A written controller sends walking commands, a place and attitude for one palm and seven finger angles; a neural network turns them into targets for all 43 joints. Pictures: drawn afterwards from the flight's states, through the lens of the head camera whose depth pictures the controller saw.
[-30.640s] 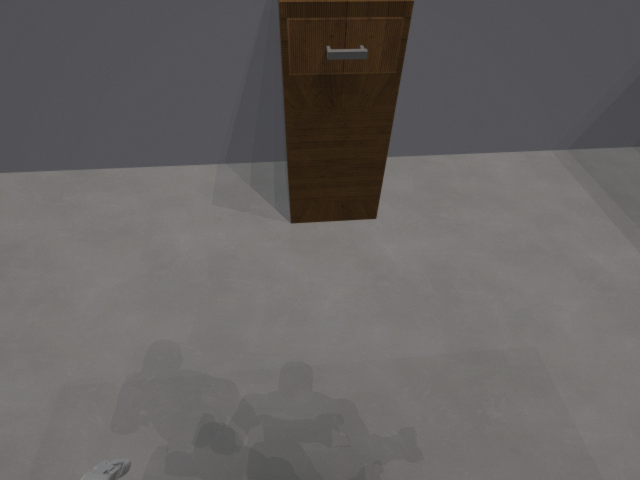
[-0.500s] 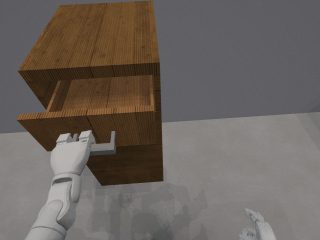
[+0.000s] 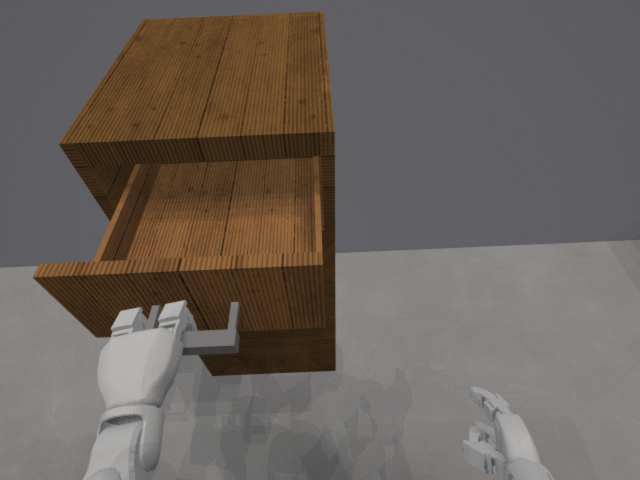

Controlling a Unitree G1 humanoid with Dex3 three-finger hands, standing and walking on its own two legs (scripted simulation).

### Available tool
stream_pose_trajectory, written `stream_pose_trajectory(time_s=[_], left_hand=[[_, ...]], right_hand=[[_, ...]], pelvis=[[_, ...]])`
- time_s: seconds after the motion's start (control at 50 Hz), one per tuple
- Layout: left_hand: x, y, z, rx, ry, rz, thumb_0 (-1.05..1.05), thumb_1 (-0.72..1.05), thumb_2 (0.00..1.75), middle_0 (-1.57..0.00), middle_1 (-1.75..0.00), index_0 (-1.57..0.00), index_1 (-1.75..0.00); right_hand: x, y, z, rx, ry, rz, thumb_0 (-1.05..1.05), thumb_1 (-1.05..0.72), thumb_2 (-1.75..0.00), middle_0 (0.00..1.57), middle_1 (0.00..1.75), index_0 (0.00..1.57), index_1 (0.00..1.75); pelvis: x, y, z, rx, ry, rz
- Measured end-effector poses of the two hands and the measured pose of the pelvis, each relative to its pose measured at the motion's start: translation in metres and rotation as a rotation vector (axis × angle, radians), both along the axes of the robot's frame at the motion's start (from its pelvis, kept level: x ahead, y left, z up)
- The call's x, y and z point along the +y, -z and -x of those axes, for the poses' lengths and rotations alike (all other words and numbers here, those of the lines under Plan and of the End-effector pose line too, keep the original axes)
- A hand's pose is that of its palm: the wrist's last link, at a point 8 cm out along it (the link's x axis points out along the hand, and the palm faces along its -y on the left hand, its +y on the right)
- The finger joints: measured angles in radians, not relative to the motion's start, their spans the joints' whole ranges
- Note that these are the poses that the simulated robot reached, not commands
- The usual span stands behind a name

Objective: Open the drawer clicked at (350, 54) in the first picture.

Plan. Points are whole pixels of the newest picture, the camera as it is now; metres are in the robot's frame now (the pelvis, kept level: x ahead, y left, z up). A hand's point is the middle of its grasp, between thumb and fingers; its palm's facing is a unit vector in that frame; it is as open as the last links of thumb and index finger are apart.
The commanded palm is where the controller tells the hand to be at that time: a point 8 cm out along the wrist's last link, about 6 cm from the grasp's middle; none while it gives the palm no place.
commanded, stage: pull the drawer open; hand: left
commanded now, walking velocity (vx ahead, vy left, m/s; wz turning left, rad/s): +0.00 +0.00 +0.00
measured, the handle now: (191, 327) +0.29 +0.20 +0.02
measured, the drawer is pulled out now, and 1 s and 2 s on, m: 0.20 0.30 0.30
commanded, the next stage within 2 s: open the thumb to release the handle in 1.08 s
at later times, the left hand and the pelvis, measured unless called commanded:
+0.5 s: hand (149, 433) +0.17 +0.22 +0.00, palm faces +0.02 -0.11 -0.99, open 5.3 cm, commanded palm +0.13 +0.21 +0.06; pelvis -0.01 +0.00 -0.01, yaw +0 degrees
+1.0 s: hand (140, 474) +0.13 +0.21 +0.00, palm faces +0.02 -0.13 -0.99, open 5.5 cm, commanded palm +0.08 +0.20 +0.06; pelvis -0.02 -0.01 -0.02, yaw -1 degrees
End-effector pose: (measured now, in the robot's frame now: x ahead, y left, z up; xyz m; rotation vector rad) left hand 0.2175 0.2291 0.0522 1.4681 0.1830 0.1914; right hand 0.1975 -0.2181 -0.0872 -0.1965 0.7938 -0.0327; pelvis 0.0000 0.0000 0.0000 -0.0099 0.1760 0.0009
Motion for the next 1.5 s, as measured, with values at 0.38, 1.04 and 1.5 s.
stream_pose_trajectory(time_s=[0.38,1.04,1.5], left_hand=[[-0.006,-0.001,0.054,0.002,0.005,0.025,0.01,0.76,0.8,-0.36,-1.35,-0.42,-1.35],[-0.014,-0.003,0.109,0.001,-0.014,0.032,0.02,0.75,0.78,-0.33,-1.35,-0.4,-1.33],[-0.002,-0.008,0.099,-0.02,-0.034,0.006,0.0,0.31,0.65,-0.37,-1.29,-0.39,-1.29]], right_hand=[[0.001,-0.001,0.001,-0.029,-0.048,-0.01,0.02,-0.9,-0.9,0.2,0.3,0.2,0.3],[-0.003,0.005,0.016,-0.067,-0.083,-0.032,0.02,-0.9,-0.9,0.2,0.3,0.2,0.3],[-0.002,0.005,0.007,-0.045,-0.061,0.002,0.02,-0.9,-0.9,0.2,0.3,0.2,0.3]], pelvis=[[-0.003,0.006,0.006,-0.009,0.009,-0.002],[-0.009,0.018,0.022,-0.006,0.021,-0.01],[-0.011,0.012,0.019,-0.014,0.003,-0.01]])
